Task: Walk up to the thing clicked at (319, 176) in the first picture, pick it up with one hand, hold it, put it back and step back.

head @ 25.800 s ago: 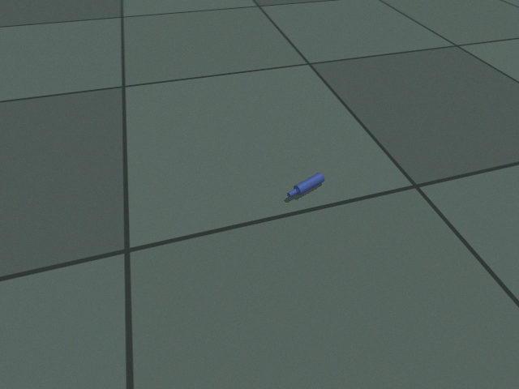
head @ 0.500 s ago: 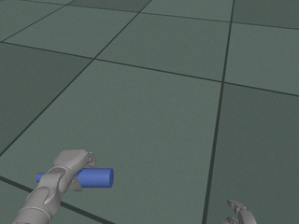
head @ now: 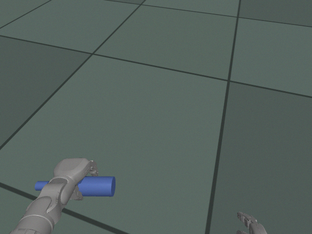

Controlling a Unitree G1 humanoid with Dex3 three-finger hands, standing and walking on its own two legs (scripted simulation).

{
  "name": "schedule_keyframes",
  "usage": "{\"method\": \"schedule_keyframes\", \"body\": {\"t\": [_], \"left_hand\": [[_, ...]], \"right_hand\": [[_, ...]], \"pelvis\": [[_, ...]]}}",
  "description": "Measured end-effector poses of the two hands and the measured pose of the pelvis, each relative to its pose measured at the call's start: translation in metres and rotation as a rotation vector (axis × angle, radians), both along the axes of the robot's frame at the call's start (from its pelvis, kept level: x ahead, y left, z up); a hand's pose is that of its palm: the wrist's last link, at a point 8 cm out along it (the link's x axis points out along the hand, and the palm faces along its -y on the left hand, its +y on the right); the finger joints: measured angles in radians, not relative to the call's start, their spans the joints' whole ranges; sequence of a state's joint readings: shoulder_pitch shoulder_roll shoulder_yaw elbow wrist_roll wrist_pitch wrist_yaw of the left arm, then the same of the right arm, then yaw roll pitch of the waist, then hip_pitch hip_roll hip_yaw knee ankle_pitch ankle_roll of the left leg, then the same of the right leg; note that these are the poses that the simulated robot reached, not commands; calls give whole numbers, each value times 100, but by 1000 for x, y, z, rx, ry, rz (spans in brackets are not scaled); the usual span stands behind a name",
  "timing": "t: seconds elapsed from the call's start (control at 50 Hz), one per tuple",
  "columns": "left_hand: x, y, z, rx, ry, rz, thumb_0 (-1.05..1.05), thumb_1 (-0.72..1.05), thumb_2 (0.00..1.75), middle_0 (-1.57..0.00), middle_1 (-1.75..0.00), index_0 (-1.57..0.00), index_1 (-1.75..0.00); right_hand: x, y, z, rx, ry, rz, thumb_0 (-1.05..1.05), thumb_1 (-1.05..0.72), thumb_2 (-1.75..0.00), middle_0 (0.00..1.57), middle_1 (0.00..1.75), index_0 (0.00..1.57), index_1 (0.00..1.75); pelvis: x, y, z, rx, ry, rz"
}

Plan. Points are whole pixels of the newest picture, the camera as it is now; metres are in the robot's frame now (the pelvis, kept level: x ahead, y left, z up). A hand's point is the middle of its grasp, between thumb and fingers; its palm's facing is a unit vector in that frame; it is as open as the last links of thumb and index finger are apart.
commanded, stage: crouch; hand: left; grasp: from above
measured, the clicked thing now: (75, 186) +0.29 +0.25 -0.11
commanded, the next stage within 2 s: lower in 1.64 s
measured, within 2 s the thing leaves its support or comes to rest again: neither
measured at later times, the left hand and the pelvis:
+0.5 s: hand (94, 190) +0.35 +0.24 -0.30, palm faces -0.44 +0.05 -0.90, open 8.6 cm; pelvis -0.05 +0.01 -0.18, yaw +0 degrees
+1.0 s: hand (103, 194) +0.39 +0.26 -0.49, palm faces -0.46 +0.00 -0.89, open 8.6 cm; pelvis -0.06 +0.00 -0.33, yaw -1 degrees
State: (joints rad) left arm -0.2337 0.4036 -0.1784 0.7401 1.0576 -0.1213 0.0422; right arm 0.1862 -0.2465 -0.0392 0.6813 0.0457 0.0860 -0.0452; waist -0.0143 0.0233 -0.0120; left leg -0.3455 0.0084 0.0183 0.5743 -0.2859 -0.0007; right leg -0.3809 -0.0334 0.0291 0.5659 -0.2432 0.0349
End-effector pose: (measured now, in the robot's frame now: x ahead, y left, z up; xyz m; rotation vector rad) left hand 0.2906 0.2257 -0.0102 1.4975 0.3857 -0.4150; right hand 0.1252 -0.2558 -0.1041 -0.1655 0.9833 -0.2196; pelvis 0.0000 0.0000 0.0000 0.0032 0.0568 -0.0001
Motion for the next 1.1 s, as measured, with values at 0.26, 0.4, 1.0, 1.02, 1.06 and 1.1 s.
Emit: {"method": "schedule_keyframes", "body": {"t": [0.26, 0.4, 1.0, 1.02, 1.06, 1.1], "left_hand": [[23, 6, -112, 79, -40, -37, 0, 22, 33, -75, -51, -80, -45], [48, 12, -185, 93, -61, -5, 0, 22, 32, -75, -51, -80, -45], [107, 30, -421, 38, -38, -1, 0, 24, 31, -72, -54, -78, -45], [108, 30, -425, 38, -38, 0, 0, 24, 31, -72, -54, -79, -45], [111, 31, -434, 41, -36, 1, 0, 24, 31, -72, -53, -79, -45], [112, 32, -442, 43, -33, 3, 0, 24, 31, -73, -53, -79, -45]], "right_hand": [[-62, -27, -74, -86, 192, -3, 1, -90, -89, 20, 30, 20, 30], [-117, -32, -138, -127, 314, -49, 1, -90, -89, 20, 30, 20, 30], [-149, -16, -320, -92, 462, 89, 0, -90, -90, 20, 30, 21, 30], [-150, -17, -323, -94, 467, 90, 0, -90, -90, 20, 30, 21, 30], [-154, -19, -328, -96, 476, 91, 0, -90, -90, 20, 30, 21, 30], [-157, -20, -333, -97, 487, 89, 0, -90, -90, 20, 30, 20, 30]], "pelvis": [[-24, 1, -74, -22, 249, 17], [-40, 3, -136, -34, 390, 16], [-63, 4, -325, -97, 607, 17], [-63, 4, -329, -98, 606, 16], [-64, 4, -337, -100, 607, 14], [-65, 4, -343, -102, 605, 12]]}}
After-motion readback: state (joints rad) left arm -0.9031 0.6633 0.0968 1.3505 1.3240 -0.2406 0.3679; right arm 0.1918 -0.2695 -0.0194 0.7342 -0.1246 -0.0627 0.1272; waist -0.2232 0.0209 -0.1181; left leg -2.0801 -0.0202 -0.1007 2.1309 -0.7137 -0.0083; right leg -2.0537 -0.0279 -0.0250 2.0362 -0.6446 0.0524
